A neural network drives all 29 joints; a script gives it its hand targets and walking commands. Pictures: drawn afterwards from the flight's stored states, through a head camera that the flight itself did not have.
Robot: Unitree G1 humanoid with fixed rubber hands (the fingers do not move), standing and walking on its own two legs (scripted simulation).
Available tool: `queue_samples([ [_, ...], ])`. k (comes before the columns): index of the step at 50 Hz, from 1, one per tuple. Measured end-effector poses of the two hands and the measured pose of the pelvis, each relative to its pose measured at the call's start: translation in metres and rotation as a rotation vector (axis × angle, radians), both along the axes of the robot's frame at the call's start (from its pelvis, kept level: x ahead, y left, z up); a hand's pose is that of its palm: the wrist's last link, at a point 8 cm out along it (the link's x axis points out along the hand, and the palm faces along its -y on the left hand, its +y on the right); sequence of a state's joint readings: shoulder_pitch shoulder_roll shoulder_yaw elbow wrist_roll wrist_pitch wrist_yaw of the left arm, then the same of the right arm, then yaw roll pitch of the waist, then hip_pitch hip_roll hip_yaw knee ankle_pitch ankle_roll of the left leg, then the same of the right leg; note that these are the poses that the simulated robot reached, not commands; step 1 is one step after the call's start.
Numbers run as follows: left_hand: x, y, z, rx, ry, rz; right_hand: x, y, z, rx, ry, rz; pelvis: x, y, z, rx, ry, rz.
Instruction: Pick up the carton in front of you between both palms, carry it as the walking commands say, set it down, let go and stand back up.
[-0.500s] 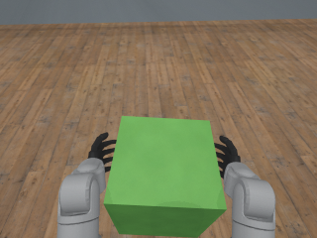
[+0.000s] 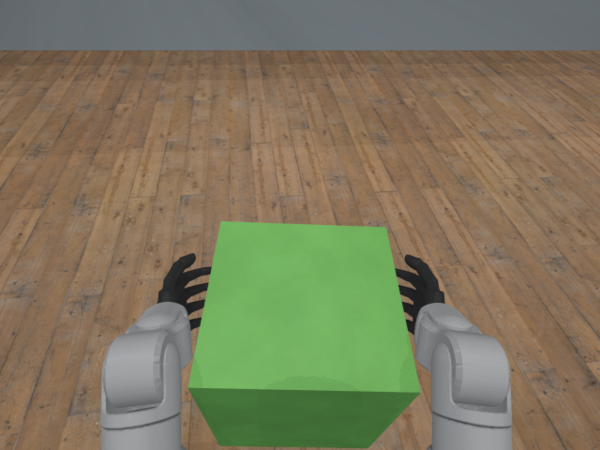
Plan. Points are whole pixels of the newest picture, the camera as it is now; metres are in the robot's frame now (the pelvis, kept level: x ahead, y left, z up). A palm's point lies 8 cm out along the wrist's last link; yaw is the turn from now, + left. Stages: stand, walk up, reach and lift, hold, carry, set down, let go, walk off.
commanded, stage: carry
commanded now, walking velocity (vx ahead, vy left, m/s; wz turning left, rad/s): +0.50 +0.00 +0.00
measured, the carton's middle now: (298, 341) +0.27 +0.00 +0.02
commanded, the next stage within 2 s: none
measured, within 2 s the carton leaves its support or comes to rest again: neither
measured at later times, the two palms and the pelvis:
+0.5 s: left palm (227, 150) +0.60 +0.13 +0.09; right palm (388, 155) +0.61 -0.17 +0.09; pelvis +0.34 -0.03 +0.00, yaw +3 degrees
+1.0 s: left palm (230, 73) +0.94 +0.17 +0.08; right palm (350, 76) +0.94 -0.13 +0.09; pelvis +0.67 +0.02 +0.01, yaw -1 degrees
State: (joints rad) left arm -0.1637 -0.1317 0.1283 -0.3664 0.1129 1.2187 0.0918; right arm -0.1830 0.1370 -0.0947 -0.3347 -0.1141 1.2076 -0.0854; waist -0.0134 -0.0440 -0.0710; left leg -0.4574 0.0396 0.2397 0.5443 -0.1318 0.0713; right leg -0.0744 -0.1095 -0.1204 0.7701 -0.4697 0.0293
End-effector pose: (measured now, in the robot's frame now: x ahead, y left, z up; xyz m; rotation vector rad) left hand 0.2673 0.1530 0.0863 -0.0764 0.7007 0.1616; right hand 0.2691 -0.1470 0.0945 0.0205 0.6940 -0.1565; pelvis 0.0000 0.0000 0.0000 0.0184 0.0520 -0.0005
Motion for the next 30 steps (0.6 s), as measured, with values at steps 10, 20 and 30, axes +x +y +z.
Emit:
queue_samples([
  [10, 0.117, 0.009, 0.008, 0.003, 0.058, -0.034, 0.11, 0.009, 0.01, -0.006, 0.059, -0.027, 0.114, 0.014, 0.031, -0.052, 0.024, 0.0],
  [20, 0.259, -0.005, 0.022, 0.029, -0.047, 0.022, 0.266, -0.005, 0.015, 0.024, -0.046, 0.025, 0.266, -0.011, 0.01, -0.028, 0.007, 0.025],
  [30, 0.38, -0.021, 0.006, 0.056, 0.093, 0.067, 0.402, -0.02, -0.009, 0.054, 0.093, 0.069, 0.391, -0.037, 0.023, 0.001, 0.013, 0.064],
])
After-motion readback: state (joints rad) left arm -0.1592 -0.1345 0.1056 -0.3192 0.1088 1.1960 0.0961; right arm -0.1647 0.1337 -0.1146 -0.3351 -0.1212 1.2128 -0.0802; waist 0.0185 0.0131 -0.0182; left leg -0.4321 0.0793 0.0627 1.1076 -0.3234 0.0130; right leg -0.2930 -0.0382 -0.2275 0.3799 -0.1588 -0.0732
